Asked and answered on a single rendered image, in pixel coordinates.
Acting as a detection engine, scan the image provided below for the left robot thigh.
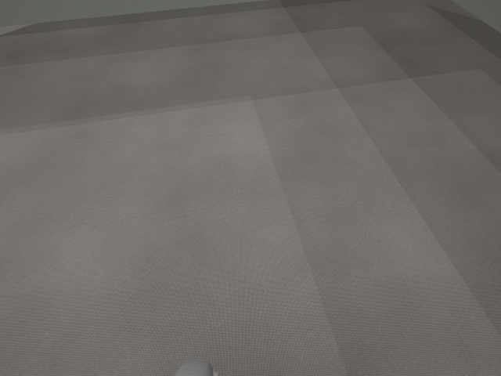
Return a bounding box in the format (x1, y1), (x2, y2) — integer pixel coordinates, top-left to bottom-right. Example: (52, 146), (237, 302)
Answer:
(174, 360), (218, 376)

